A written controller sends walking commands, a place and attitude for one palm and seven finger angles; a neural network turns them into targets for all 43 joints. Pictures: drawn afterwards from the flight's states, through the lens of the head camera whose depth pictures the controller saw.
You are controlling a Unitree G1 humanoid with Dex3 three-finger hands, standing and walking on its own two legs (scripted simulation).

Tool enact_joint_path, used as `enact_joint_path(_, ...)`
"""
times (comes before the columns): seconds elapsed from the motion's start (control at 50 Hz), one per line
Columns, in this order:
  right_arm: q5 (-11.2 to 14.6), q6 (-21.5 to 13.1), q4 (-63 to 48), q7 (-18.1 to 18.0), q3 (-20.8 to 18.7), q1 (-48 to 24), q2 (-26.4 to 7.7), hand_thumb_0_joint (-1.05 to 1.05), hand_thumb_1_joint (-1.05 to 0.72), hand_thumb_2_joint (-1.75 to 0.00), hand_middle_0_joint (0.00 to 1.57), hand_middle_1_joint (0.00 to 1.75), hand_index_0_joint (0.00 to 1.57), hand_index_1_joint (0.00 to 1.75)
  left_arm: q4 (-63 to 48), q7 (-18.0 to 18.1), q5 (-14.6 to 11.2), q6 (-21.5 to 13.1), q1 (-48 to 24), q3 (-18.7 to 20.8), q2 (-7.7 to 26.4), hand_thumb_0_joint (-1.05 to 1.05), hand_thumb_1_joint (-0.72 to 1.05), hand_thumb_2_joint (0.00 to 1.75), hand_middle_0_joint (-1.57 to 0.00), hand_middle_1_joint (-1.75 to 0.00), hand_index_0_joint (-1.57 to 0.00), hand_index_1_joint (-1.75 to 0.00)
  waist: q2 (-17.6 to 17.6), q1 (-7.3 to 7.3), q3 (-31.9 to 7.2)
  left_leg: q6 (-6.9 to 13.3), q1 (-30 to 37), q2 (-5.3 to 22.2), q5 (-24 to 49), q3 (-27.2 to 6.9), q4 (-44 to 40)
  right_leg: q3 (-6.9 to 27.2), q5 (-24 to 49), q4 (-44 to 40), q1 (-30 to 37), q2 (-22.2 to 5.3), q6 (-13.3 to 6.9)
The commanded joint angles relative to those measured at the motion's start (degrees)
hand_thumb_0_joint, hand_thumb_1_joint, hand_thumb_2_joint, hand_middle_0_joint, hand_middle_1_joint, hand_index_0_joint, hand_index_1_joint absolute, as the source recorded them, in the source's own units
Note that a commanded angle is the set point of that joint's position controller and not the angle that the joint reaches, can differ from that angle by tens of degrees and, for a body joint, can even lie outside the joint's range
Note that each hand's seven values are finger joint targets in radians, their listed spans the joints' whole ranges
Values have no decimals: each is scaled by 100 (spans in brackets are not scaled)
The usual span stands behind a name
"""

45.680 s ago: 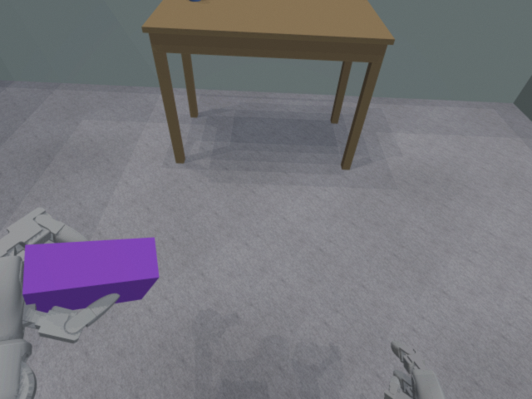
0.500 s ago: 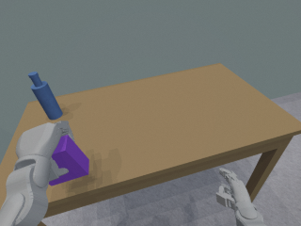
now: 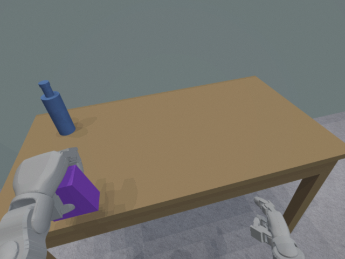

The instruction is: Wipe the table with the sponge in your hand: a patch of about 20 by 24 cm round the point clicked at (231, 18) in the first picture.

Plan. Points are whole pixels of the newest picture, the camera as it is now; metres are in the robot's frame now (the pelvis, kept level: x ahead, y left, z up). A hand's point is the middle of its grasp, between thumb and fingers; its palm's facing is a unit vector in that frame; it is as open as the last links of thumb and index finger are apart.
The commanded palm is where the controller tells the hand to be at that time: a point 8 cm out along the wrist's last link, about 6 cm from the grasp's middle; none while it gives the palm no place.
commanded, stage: bring the sponge back beside the body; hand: left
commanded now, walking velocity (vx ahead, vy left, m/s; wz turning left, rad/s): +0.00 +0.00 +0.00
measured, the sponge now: (69, 198) +0.19 +0.28 +0.08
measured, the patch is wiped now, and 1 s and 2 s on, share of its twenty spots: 1.00 1.00 1.00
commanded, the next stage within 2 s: step back with the hand held close in 0.20 s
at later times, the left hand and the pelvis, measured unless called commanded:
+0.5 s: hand (79, 171) +0.22 +0.24 +0.15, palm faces +0.32 -0.84 -0.44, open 9.4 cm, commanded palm +0.15 +0.28 +0.20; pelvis +0.00 +0.00 -0.01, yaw +1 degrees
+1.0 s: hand (47, 194) +0.15 +0.26 +0.17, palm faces +0.38 -0.85 -0.37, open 9.4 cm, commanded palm +0.09 +0.31 +0.20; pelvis -0.05 +0.02 -0.03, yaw +2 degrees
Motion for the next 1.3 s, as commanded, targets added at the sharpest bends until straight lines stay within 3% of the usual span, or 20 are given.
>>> enact_joint_path(0.0, 11, -343, -1100, -35, -230, -1643, -520, 0, -90, -90, 20, 30, 20, 30, -1004, 343, 241, -39, -1528, 1230, 1414, 0, 10, 130, -120, -160, -120, -160, -38, -28, -382, 182, 177, -113, 297, -386, -489, 879, -207, -790, -455, -56, -208)
enact_joint_path(0.12, 23, -369, -1214, -47, -193, -1694, -479, 0, -90, -90, 20, 30, 20, 30, -1058, 169, 91, 25, -1389, 855, 998, 0, 10, 130, -120, -160, -120, -160, -161, -19, -551, 209, 145, -118, 269, -344, -486, 670, -127, -720, -382, -110, -149)
enact_joint_path(0.22, -13, -391, -1223, -42, -181, -1608, -471, 0, -90, -90, 20, 30, 20, 30, -1317, 202, 197, -23, -1348, 1034, 1226, 0, 10, 130, -120, -160, -120, -160, -180, 5, -701, 216, 147, -123, 427, -356, -460, 642, 13, -644, -255, -91, -161)
enact_joint_path(0.3, -16, -309, -1022, -58, -203, -1465, -561, 0, -90, -90, 20, 30, 20, 30, -376, 289, 355, 44, -1232, 1046, 1182, 0, 10, 130, -120, -160, -120, -160, -266, -131, -189, 183, 22, -96, 199, -323, -539, 691, -242, -758, -554, 8, -181)
enact_joint_path(0.32, -43, -282, -2135, -45, -182, -598, -342, 0, -90, -90, 20, 30, 20, 30, -1696, 518, -4707, -1339, -2232, 2253, 255, 0, 10, 130, -120, -160, -120, -160, -1243, -639, 707, 322, -388, -72, -1055, -457, 197, 1137, -538, -1286, -1896, -377, -67)
enact_joint_path(0.34, -170, -336, -1601, -54, -28, -76, -320, 0, -90, -90, 20, 30, 20, 30, -480, 637, -4676, -1831, -1129, 2384, 792, 0, 10, 130, -120, -160, -120, -160, -1841, -615, 333, 288, -235, -129, -1137, -397, 689, 1220, -902, -1347, -2137, -683, -219)
enact_joint_path(0.36, -172, -317, -1543, -13, -73, -155, -228, 0, -90, -90, 20, 30, 20, 30, -452, 634, -4689, -2022, -960, 2029, 386, 0, 10, 130, -120, -160, -120, -160, -1804, -630, 257, 240, -278, -182, -990, -345, 934, 1211, -854, -1282, -2182, -835, -294)
enact_joint_path(0.38, -129, -288, -1546, -49, -180, 229, -304, 0, -90, -90, 20, 30, 20, 30, -1093, 737, -4875, -2255, -993, 2455, 573, 0, 10, 130, -120, -160, -120, -160, -1870, -646, -116, 204, -267, -48, -863, -394, 1260, 1303, -523, -1208, -2037, -1181, -308)
enact_joint_path(0.44, -165, -365, -1600, -115, -228, 306, -454, 0, -90, -90, 20, 30, 20, 30, -2364, 904, -5060, -2779, -720, 2558, 522, 0, 10, 130, -120, -160, -120, -160, -321, -760, -883, 213, -204, 205, -106, -528, 923, 1091, 939, -273, -1484, -1430, -325)
enact_joint_path(0.52, -279, -438, -1675, -76, -335, 394, -579, 0, -90, -90, 20, 30, 20, 30, -2918, 1048, -5051, -3078, 534, 3063, 495, 0, 10, 130, -120, -160, -120, -160, 1265, -560, -1045, 474, -1006, 723, 1312, -1464, -137, 325, 664, 858, -818, -532, 80)
enact_joint_path(0.62, -282, -478, -1421, 1, -483, 619, -575, 0, -90, -90, 20, 30, 20, 30, -2577, 1031, -5050, -3197, 1242, 3225, 302, 0, 10, 130, -120, -160, -120, -160, 118, -674, -1342, 328, -527, 855, 3117, -1481, 155, 253, 594, 474, -835, -376, 147)
enact_joint_path(0.74, -120, -490, -1401, -80, -619, 681, -616, 0, -90, -90, 20, 30, 20, 30, -1908, 1072, -5114, -3229, 1268, 3030, 122, 0, 10, 130, -120, -160, -120, -160, -813, -817, -1313, 146, -1051, 632, 1489, -996, 740, 681, 2041, 359, -831, -1122, -104)
enact_joint_path(0.86, -143, -582, -1370, -102, -576, 666, -528, 0, -90, -90, 20, 30, 20, 30, -2399, 1189, -5090, -3422, 831, 2974, 327, 0, 10, 130, -120, -160, -120, -160, -1174, -944, -819, 91, -1297, 298, -935, -696, 1433, 1187, 731, -76, -1941, -1736, -353)
enact_joint_path(0.92, -206, -597, -1368, -124, -529, 602, -552, 0, -90, -90, 20, 30, 20, 30, -2743, 1250, -5015, -3508, 655, 3127, 446, 0, 10, 130, -120, -160, -120, -160, -481, -931, -512, 233, -1624, 482, -1508, -1004, 803, 859, -446, 202, -2202, -1356, -202)
enact_joint_path(1.0, -342, -724, -1490, -96, -640, 624, -769, 0, -90, -90, 20, 30, 20, 30, -2711, 1243, -4694, -3576, 371, 3439, 537, 0, 10, 130, -120, -160, -120, -160, 1527, -842, -354, 817, -3422, 1427, -3618, -2471, -1541, 196, -903, 2812, -890, 101, 362)
enact_joint_path(1.04, -370, -795, -1361, -15, -645, 743, -596, 0, -90, -90, 20, 30, 20, 30, -2355, 1174, -4673, -3533, -15, 3186, 272, 0, 10, 130, -120, -160, -120, -160, 896, -834, -335, 849, -3114, 1462, -2760, -2227, -1320, 370, -1080, 3365, -1275, 69, 390)
enact_joint_path(1.08, -288, -859, -1278, 25, -640, 779, -564, 0, -90, -90, 20, 30, 20, 30, -1938, 1099, -4760, -3501, -10, 2985, -12, 0, 10, 130, -120, -160, -120, -160, 363, -784, -437, 714, -2330, 1295, -2276, -1830, -954, 280, -1220, 2407, -1501, 90, 381)
enact_joint_path(1.16, -249, -939, -1245, 18, -490, 650, -515, 0, -90, -90, 20, 30, 20, 30, -1717, 980, -4863, -3503, 26, 2519, -313, 0, 10, 130, -120, -160, -120, -160, 228, -797, -501, 478, -1458, 1073, -1246, -1593, -309, 391, -372, 154, -1283, -57, 244)
enact_joint_path(1.24, -104, -837, -1210, -29, -558, 560, -372, 0, -90, -90, 20, 30, 20, 30, -2297, 981, -4926, -3716, -521, 2287, -119, 0, 10, 130, -120, -160, -120, -160, -1603, -890, -873, -107, -1217, 88, -763, -268, 2423, 1508, 2631, -395, -1442, -1755, -542)
enact_joint_path(1.28, -95, -765, -1464, -44, -606, 355, -365, 0, -90, -90, 20, 30, 20, 30, -2626, 1007, -4940, -3753, -108, 2682, 200, 0, 10, 130, -120, -160, -120, -160, -1731, -803, -717, -118, -1414, 106, -1174, -329, 3360, 1560, 3068, -289, -1702, -2161, -836)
